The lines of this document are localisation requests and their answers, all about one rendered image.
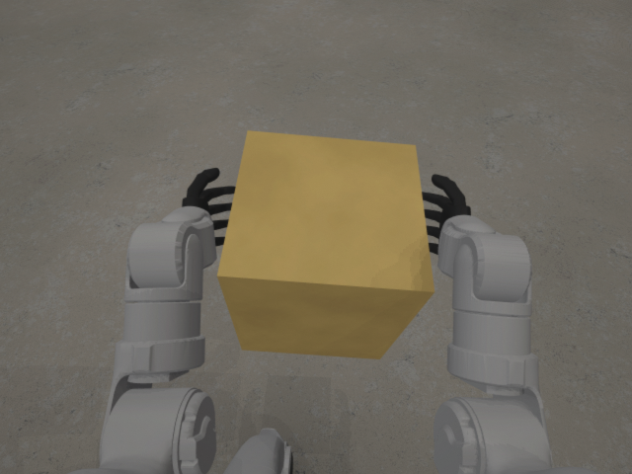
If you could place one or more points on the robot right upper arm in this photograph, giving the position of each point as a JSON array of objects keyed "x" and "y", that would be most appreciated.
[{"x": 492, "y": 436}]

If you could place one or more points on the robot right hand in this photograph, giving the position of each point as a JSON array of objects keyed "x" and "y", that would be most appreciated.
[{"x": 452, "y": 205}]

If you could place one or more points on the carton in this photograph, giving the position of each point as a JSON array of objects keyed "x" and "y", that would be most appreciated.
[{"x": 326, "y": 251}]

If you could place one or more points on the left robot shin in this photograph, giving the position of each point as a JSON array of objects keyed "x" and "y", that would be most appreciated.
[{"x": 270, "y": 432}]

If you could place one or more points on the robot right forearm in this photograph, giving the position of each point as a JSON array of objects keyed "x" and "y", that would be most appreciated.
[{"x": 492, "y": 299}]

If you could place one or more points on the robot left hand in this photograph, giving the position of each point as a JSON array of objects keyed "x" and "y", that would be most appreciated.
[{"x": 197, "y": 196}]

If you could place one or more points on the robot left forearm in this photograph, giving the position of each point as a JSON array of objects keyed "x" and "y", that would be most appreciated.
[{"x": 164, "y": 272}]

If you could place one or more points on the left robot thigh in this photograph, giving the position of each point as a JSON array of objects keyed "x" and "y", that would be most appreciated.
[{"x": 261, "y": 454}]

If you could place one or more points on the robot left upper arm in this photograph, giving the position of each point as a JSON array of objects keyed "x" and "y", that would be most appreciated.
[{"x": 159, "y": 431}]

